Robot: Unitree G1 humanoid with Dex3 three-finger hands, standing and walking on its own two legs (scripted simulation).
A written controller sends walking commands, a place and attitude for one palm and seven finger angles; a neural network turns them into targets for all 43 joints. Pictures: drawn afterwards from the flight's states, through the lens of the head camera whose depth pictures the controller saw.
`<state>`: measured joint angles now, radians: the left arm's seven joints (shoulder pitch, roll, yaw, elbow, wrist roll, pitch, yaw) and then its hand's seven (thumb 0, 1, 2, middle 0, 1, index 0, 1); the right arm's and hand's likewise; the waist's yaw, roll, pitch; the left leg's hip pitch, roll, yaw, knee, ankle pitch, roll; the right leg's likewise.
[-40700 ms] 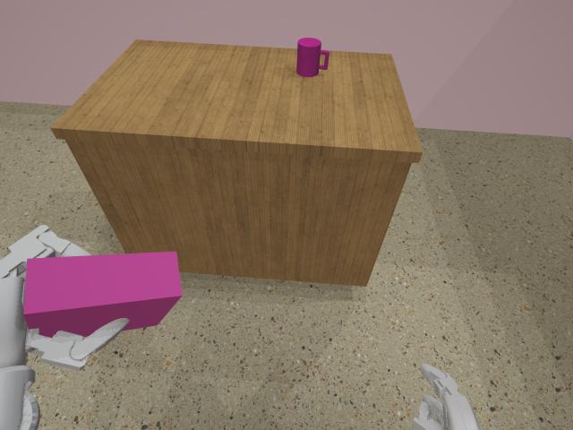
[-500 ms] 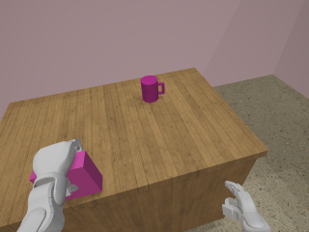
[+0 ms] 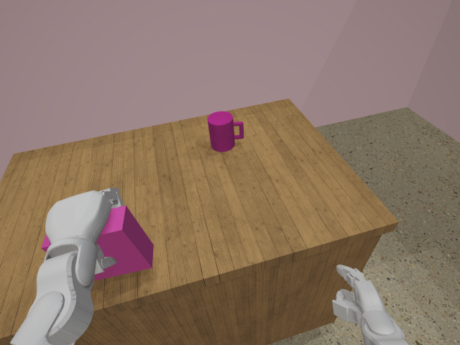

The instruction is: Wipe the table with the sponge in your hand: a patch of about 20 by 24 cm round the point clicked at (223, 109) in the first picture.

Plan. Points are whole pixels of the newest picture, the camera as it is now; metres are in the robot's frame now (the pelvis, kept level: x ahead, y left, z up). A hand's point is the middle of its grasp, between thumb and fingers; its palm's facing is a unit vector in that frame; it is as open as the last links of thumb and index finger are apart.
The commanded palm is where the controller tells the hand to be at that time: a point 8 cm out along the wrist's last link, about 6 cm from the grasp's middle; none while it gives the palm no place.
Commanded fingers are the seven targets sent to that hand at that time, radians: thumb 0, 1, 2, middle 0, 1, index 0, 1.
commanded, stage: lift the sponge slowly off the table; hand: left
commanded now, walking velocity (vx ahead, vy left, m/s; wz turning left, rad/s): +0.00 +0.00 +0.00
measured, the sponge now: (110, 252) +0.23 +0.27 +0.04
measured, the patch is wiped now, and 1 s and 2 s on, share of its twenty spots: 1.00 1.00 1.00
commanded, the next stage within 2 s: bring the sponge back beside the body in 0.90 s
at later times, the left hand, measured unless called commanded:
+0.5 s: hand (91, 217) +0.24 +0.27 +0.14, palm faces +0.13 -0.12 -0.98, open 9.4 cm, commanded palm +0.20 +0.27 +0.21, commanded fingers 0.00 0.10 1.30 -1.20 -1.60 -1.20 -1.60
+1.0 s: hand (89, 207) +0.25 +0.27 +0.16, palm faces +0.14 -0.12 -0.98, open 9.4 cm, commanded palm +0.20 +0.27 +0.23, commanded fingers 0.00 0.10 1.30 -1.20 -1.60 -1.20 -1.60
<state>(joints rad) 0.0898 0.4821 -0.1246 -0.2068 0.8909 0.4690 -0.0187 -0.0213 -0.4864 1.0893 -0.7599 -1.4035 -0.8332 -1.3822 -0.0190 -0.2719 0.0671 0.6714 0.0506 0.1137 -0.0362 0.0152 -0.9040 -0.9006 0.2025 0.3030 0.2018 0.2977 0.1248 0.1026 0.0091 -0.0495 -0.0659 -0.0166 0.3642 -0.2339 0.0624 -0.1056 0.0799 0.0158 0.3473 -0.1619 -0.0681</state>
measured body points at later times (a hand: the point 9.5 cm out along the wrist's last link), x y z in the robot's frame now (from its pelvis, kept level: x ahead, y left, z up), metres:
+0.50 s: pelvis -0.01 -0.01 +0.00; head -0.03 -0.05 +0.45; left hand +0.23 +0.27 +0.19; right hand +0.26 -0.19 -0.07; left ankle -0.02 +0.08 -0.75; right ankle +0.02 -0.08 -0.75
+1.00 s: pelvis -0.02 -0.01 +0.00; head -0.04 -0.06 +0.45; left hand +0.23 +0.27 +0.21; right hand +0.25 -0.20 -0.07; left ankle -0.02 +0.08 -0.75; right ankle +0.02 -0.08 -0.75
